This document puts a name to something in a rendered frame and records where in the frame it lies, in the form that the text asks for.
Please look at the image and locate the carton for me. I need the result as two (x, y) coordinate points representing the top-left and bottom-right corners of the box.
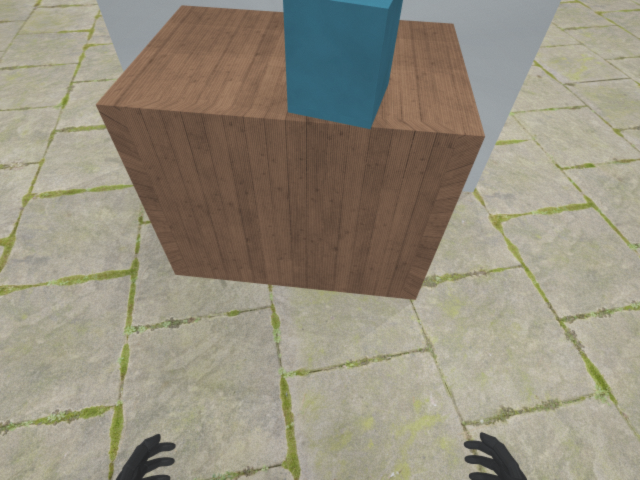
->
(283, 0), (403, 129)

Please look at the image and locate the robot right hand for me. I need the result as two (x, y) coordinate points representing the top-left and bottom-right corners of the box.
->
(464, 432), (527, 480)

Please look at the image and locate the pedestal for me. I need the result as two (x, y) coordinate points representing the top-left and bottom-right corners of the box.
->
(96, 5), (485, 300)

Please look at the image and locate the robot left hand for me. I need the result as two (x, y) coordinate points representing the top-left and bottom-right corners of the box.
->
(116, 434), (176, 480)

